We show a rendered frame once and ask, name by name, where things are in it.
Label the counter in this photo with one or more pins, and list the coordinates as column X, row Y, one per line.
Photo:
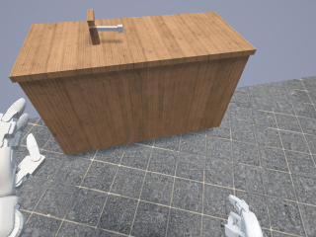
column 163, row 75

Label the left robot hand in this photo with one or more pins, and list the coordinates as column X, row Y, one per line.
column 12, row 125

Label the right robot hand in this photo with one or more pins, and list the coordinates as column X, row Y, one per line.
column 246, row 225

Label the left robot forearm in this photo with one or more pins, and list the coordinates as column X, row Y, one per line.
column 12, row 221

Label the tap lever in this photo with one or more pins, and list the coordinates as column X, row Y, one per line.
column 118, row 28

